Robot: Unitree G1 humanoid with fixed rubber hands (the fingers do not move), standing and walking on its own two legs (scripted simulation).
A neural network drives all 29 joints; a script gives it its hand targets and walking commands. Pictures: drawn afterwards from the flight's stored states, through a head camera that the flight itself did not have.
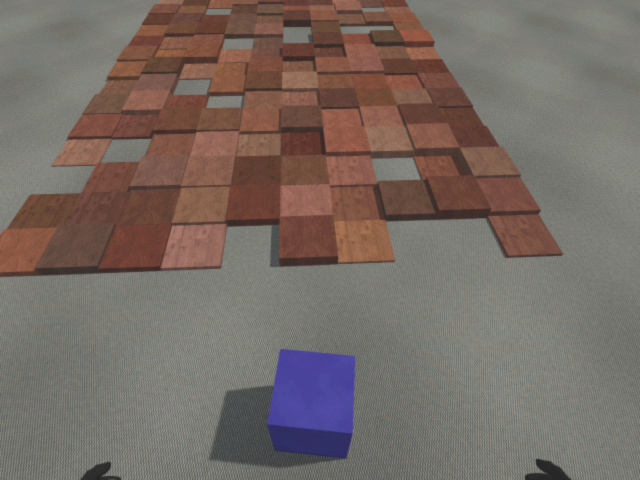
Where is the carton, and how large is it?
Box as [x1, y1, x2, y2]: [267, 349, 354, 458]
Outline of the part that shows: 280,349 267,422 274,449 281,451 345,458 352,433 354,356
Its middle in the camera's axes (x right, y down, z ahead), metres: -0.01 +0.47 +1.10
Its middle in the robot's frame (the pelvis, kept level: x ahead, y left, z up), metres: +0.43 +0.01 -0.66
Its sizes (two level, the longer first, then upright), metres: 0.210 0.200 0.250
